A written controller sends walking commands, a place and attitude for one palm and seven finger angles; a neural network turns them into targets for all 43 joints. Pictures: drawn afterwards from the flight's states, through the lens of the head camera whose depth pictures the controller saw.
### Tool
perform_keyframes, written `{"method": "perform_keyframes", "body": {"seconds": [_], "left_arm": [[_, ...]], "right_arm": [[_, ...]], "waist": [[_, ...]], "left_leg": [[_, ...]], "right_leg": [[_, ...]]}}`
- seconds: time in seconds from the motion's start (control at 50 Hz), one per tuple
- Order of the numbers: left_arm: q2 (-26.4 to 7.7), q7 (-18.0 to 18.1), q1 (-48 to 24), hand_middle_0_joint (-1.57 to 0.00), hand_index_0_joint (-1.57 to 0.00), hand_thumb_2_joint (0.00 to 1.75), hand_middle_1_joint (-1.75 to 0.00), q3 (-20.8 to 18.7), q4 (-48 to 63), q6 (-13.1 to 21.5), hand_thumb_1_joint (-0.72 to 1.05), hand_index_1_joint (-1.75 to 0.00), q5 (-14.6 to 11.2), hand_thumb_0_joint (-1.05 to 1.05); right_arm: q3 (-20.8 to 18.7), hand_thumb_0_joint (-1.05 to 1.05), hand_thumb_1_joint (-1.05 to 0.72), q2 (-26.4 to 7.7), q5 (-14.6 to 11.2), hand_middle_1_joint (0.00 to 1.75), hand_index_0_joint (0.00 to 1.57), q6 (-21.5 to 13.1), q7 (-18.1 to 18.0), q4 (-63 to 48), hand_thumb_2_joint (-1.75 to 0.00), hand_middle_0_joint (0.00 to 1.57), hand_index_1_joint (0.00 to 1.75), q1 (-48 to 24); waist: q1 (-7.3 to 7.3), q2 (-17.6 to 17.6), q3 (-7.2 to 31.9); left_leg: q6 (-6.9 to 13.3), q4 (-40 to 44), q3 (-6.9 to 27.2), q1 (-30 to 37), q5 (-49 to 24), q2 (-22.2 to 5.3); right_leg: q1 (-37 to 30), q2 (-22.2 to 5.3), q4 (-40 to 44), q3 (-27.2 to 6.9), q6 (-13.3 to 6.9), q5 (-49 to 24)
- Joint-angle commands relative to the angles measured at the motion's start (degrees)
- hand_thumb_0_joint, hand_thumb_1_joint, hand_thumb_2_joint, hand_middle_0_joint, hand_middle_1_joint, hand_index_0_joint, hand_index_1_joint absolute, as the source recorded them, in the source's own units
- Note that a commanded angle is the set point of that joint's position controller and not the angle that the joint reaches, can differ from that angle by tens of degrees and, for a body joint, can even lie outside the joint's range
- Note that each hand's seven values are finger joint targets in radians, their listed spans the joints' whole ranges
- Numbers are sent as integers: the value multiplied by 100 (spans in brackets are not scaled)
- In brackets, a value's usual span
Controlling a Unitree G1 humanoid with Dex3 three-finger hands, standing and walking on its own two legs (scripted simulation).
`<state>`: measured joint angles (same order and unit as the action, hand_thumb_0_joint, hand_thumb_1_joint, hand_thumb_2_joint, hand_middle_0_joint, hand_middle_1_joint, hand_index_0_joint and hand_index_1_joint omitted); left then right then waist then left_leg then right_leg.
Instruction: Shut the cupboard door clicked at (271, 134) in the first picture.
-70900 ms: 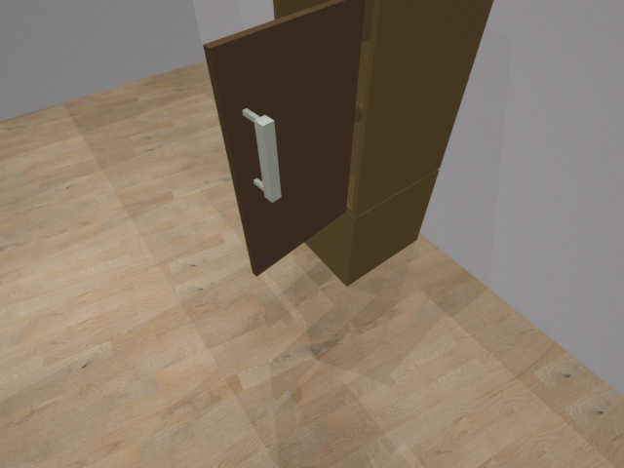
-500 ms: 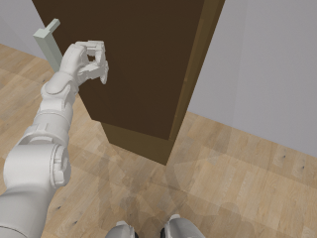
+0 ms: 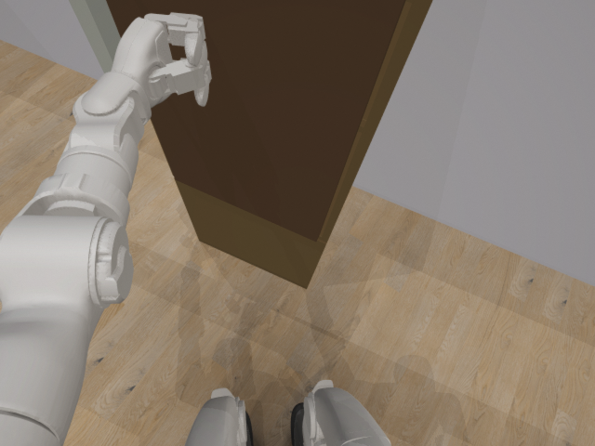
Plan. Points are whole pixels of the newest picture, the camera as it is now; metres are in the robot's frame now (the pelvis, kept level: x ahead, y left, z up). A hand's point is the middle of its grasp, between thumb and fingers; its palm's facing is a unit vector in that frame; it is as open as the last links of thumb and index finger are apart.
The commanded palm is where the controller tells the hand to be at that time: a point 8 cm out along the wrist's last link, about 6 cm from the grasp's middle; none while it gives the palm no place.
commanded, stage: pull the fist back off the door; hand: left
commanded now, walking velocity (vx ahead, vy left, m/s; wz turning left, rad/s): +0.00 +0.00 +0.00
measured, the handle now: (123, 43) +0.61 +0.16 +0.12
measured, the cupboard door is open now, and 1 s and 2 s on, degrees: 0 0 0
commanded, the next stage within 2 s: draw the hand back to the body in 0.82 s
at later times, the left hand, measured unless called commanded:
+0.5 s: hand (221, 84) +0.53 +0.04 +0.12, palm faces -0.01 -1.00 +0.00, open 2.9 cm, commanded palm +0.49 +0.09 +0.12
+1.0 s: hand (207, 126) +0.46 +0.06 +0.12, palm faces -0.02 -1.00 -0.01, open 3.1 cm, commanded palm +0.43 +0.12 +0.13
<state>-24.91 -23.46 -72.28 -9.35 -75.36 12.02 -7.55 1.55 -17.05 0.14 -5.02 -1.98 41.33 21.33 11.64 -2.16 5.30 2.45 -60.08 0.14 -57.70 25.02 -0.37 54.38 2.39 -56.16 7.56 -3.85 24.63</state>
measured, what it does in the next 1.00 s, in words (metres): stands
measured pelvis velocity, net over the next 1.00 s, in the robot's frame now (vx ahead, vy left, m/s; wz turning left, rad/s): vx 0.03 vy -0.01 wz -0.01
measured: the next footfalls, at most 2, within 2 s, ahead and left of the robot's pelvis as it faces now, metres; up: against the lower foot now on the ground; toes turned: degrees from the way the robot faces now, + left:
none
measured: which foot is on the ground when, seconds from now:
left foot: down 0.00-1.00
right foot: down 0.00-1.00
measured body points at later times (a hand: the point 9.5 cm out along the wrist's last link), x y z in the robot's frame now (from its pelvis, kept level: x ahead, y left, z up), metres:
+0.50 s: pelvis +0.00 +0.01 +0.01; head +0.11 +0.00 +0.45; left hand +0.53 +0.10 +0.12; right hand -0.05 -0.24 -0.10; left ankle +0.03 +0.09 -0.66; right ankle +0.02 -0.08 -0.66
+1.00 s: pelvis +0.03 -0.01 +0.03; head +0.09 -0.01 +0.48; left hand +0.46 +0.11 +0.13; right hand +0.13 -0.26 -0.08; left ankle +0.03 +0.09 -0.66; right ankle +0.02 -0.08 -0.66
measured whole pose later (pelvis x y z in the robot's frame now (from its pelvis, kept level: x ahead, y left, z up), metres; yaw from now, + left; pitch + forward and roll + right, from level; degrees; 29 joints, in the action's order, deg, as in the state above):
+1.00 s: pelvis +0.03 -0.01 +0.03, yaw -1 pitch +12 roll +0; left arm -5.7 5.7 -36.9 -4.3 -49.1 20.4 -4.8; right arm -0.4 -14.2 -0.2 -0.6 2.5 35.0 15.6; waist 4.2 -1.8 6.3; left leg 2.0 -48.1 -2.5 -36.9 23.8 0.3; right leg 35.7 2.4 -47.1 4.2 -3.6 24.0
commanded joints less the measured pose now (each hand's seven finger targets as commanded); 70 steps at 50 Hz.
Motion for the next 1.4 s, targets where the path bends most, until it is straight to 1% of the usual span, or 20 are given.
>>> {"method": "perform_keyframes", "body": {"seconds": [0.0,0.06,0.1,0.14,0.22,0.3,0.4,0.56,0.6,0.62,0.72,0.8,0.82,0.92,0.98,1.04,1.08,1.18,1.26,1.38], "left_arm": [[68,2282,-3248,-130,-130,90,-150,-752,1193,313,90,-150,-67,0],[331,3454,-3389,-130,-130,90,-150,-700,1464,757,90,-150,450,0],[339,3680,-3503,-130,-130,90,-150,-293,1419,1107,90,-150,1044,0],[467,3630,-3568,-130,-130,90,-150,112,1404,1308,90,-150,1384,0],[472,3249,-3011,-130,-130,90,-150,74,898,1124,90,-150,1003,0],[110,3094,-2531,-130,-130,90,-150,-444,827,1059,90,-150,593,0],[154,3131,-1728,-130,-130,90,-150,-539,1190,1465,90,-150,636,0],[359,3135,-411,-130,-130,90,-150,-528,2573,1640,90,-150,559,0],[509,3136,-299,-130,-130,90,-150,-389,3261,1706,90,-150,505,0],[583,3123,140,-130,-130,90,-150,-374,3487,1704,90,-150,459,0],[1239,2985,1328,-130,-130,90,-150,249,3988,1385,90,-150,342,0],[1232,2983,970,-130,-130,90,-150,319,4220,1240,90,-150,256,0],[1249,2976,1100,-130,-130,90,-150,315,4228,1239,90,-150,246,0],[1606,2909,833,-130,-130,90,-150,676,3790,1255,90,-150,249,0],[898,2870,1583,-130,-130,90,-150,4,4075,1219,90,-150,185,0],[934,2704,2240,-130,-130,90,-150,72,4691,1066,90,-150,153,0],[795,2596,2790,-130,-130,90,-150,-50,4834,871,90,-150,57,0],[852,2223,3445,-130,-130,90,-150,146,6131,544,90,-150,-218,0],[960,1991,3729,-130,-130,90,-150,409,6805,308,90,-150,-372,0],[578,1844,4713,-122,-122,90,-141,82,7546,-35,90,-141,-551,0]], "right_arm": [[-366,0,-90,-785,175,30,20,-151,317,-352,-90,20,30,1413],[-415,0,-90,-734,390,30,20,-94,584,-341,-90,20,30,1474],[-440,0,-90,-785,460,30,20,-31,720,-314,-90,20,30,1545],[-463,0,-90,-812,461,30,20,28,800,-300,-90,20,30,1537],[-440,0,-90,-881,306,30,20,122,745,-418,-90,20,30,1445],[-375,0,-90,-903,240,30,20,120,653,-551,-90,20,30,1373],[-402,0,-90,-825,264,30,20,114,684,-654,-90,20,30,1357],[-539,0,-90,-701,177,30,20,354,670,-927,-90,20,30,1174],[-561,0,-90,-656,151,30,20,382,639,-986,-90,20,30,1080],[-574,0,-90,-627,132,30,20,378,638,-1021,-90,20,30,1011],[-566,0,-90,-534,19,30,20,400,592,-1093,-90,20,30,708],[-541,0,-90,-508,-28,30,20,404,491,-1031,-90,20,30,519],[-543,0,-90,-490,-24,30,20,395,477,-1027,-90,20,30,482],[-485,0,-90,-425,-48,30,20,331,423,-943,-90,20,30,222],[-454,0,-90,-494,-70,30,20,344,396,-1177,-90,20,30,79],[-409,0,-90,-410,-148,30,20,380,392,-1418,-90,20,30,-151],[-391,0,-90,-419,-190,30,20,417,356,-1551,-90,20,30,-263],[-336,0,-90,-381,-317,30,20,386,235,-1787,-90,20,30,-677],[-289,0,-90,-358,-379,30,20,249,111,-1764,-90,20,30,-946],[-204,0,-90,-370,-411,30,20,43,-14,-1817,-90,20,30,-1282]], "waist": [[566,-470,2892],[581,-456,2853],[695,-664,2797],[749,-906,2786],[609,-562,2660],[419,-118,2434],[166,46,2329],[-296,42,2860],[-313,-54,3000],[-436,-147,3091],[-429,97,2412],[-327,273,2125],[-406,255,2164],[-320,233,1958],[-742,366,2465],[-910,397,2475],[-966,762,2122],[-1001,642,1785],[-956,328,1367],[-1132,347,1175]], "left_leg": [[-24,623,692,2587,-1462,-91],[-54,583,608,2416,-1166,-35],[-76,610,711,2633,-1063,-54],[-94,676,764,2908,-894,-56],[-83,943,706,2771,-554,10],[-43,1125,550,2377,-413,52],[-37,1187,413,2370,-730,43],[-51,1267,90,2978,-1877,77],[-33,1272,43,3273,-2246,77],[-47,1282,21,3422,-2466,84],[-20,1417,-82,3482,-2655,81],[-13,1484,-48,3566,-2481,91],[-34,1493,-30,3591,-2506,95],[-52,1440,31,3648,-2221,115],[-44,1581,-38,3569,-2354,180],[-22,1697,-130,3574,-2572,183],[13,1825,-169,3418,-2410,185],[48,2124,-215,3694,-2085,181],[56,2365,-139,4022,-1639,155],[59,2675,-66,4236,-1553,163]], "right_leg": [[-161,39,788,-591,318,-959],[-115,29,798,-577,365,-787],[160,38,731,-551,328,-682],[296,30,749,-551,274,-597],[-200,67,979,-594,243,-514],[-738,67,1152,-643,265,-457],[-1066,84,1143,-641,257,-708],[-2118,110,1185,-713,261,-2075],[-2291,114,1185,-721,281,-2501],[-2437,120,1185,-721,267,-2714],[-2568,89,1372,-725,349,-3190],[-2553,45,1483,-745,376,-3115],[-2620,40,1456,-742,355,-3119],[-2256,-15,1457,-732,333,-2759],[-3012,-41,1423,-804,313,-3057],[-3441,-80,1476,-838,344,-3533],[-3676,-106,1634,-881,416,-3640],[-3925,-179,2016,-948,514,-3465],[-3654,-144,2368,-898,408,-2460],[-3911,-188,2606,-858,368,-2101]]}}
